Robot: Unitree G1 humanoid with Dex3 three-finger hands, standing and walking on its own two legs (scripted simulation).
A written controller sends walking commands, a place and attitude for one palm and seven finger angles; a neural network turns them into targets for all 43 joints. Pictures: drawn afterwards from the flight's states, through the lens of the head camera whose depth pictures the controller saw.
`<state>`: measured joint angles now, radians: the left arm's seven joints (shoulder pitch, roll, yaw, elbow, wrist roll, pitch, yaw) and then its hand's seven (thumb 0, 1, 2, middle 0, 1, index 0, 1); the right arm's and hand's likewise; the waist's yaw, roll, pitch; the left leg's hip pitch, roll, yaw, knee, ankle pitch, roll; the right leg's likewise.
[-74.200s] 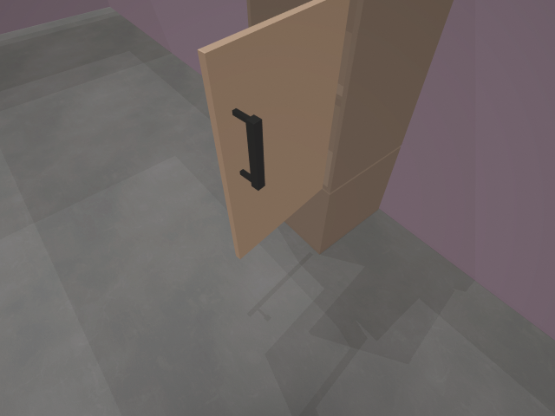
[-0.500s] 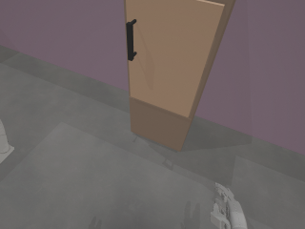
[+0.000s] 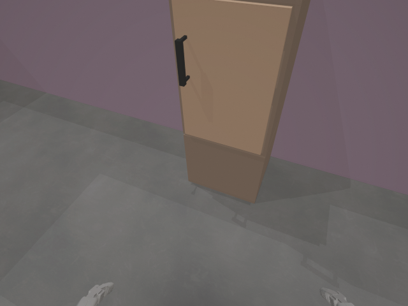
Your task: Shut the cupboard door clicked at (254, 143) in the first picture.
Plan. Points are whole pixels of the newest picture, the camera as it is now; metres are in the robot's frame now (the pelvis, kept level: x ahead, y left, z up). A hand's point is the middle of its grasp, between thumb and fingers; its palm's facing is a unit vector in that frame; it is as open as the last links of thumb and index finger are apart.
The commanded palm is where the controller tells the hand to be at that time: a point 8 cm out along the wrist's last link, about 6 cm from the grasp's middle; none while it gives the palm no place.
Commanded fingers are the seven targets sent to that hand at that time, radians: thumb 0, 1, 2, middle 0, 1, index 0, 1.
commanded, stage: let the arm hang, fingers relaxed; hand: left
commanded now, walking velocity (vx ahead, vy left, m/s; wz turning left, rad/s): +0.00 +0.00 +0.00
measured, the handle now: (183, 61) +0.90 +0.09 +0.06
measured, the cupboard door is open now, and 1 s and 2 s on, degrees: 0 0 0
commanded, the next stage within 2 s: look to check the result in 0.88 s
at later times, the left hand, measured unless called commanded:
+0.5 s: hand out of the picture -0.09 +0.18 -0.16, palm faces +0.05 -0.97 -0.23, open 7.4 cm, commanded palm none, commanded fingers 0.00 0.90 0.90 -0.20 -0.30 -0.20 -0.30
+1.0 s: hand out of the picture -0.02 +0.15 -0.16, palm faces +0.04 -0.99 -0.17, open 7.4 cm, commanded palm none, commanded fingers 0.00 0.90 0.90 -0.20 -0.30 -0.20 -0.30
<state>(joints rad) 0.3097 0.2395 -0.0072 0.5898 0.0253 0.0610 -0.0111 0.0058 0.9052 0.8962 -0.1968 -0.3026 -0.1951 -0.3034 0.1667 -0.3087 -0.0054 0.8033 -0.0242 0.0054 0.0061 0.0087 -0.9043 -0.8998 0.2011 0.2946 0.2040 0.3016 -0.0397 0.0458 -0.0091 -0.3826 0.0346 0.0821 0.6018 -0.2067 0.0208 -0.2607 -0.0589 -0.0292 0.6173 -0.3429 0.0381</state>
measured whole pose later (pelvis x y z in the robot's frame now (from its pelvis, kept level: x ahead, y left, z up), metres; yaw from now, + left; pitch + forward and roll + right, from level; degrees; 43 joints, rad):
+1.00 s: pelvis +0.00 -0.01 +0.01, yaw +0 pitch -1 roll +0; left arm 0.34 0.13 0.02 1.12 0.02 0.00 0.03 0.00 0.91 0.90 -0.20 -0.30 -0.20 -0.30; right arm 0.32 -0.12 -0.02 1.11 -0.02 0.02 -0.03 0.00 -0.91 -0.90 0.20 0.29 0.20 0.30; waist -0.02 0.00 0.03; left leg -0.30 0.03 0.07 0.45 -0.13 0.01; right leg -0.18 -0.03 -0.02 0.47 -0.27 0.03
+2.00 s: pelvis +0.04 -0.02 +0.02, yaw +0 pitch -2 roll +0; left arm 0.32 0.14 0.01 1.14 0.01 0.00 0.03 0.00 0.91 0.90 -0.20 -0.30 -0.19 -0.30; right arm 0.27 -0.14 -0.01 1.14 -0.01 0.01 -0.04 0.00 -0.91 -0.90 0.20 0.29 0.20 0.30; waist -0.01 0.00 0.05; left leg -0.22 0.04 0.06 0.41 -0.17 -0.01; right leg -0.08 -0.03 -0.02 0.40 -0.29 0.01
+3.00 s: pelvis +0.04 -0.02 +0.02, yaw +0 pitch -2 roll +0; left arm 0.32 0.14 0.01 1.15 0.01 -0.01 0.03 0.00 0.91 0.90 -0.20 -0.30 -0.19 -0.30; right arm 0.27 -0.14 -0.01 1.14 -0.01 0.01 -0.04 0.00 -0.91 -0.90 0.20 0.29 0.20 0.30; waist 0.00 0.00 0.05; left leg -0.20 0.04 0.06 0.40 -0.17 -0.01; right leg -0.06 -0.02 -0.02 0.38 -0.29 0.01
